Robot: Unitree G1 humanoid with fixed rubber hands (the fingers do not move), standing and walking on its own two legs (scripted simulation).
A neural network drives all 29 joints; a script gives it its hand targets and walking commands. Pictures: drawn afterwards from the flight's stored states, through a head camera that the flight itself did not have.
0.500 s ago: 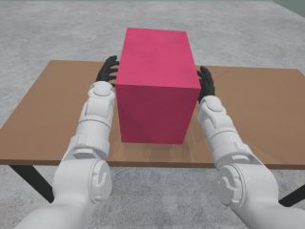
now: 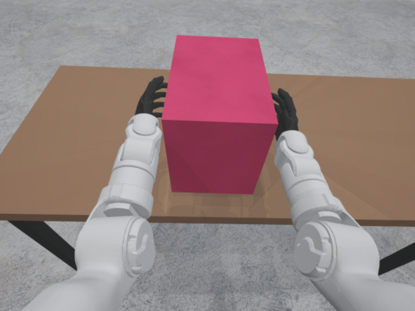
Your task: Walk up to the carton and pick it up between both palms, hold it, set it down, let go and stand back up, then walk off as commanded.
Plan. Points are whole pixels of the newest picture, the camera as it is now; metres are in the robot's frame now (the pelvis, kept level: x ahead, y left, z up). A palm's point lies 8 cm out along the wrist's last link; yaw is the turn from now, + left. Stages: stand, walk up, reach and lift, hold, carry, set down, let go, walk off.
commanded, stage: set down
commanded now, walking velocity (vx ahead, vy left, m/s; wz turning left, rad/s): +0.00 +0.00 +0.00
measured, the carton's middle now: (215, 115) +0.49 +0.01 +0.10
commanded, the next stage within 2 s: none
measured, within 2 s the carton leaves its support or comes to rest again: neither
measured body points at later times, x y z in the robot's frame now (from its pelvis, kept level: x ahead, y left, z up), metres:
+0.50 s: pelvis +0.02 -0.01 +0.00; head +0.11 +0.02 +0.44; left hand +0.49 +0.13 +0.07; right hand +0.47 -0.14 +0.06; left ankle -0.02 +0.11 -0.74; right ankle -0.02 -0.13 -0.75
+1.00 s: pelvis +0.00 -0.02 -0.01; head +0.13 +0.00 +0.42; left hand +0.48 +0.11 +0.04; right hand +0.46 -0.16 +0.03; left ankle -0.02 +0.11 -0.74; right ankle -0.02 -0.13 -0.75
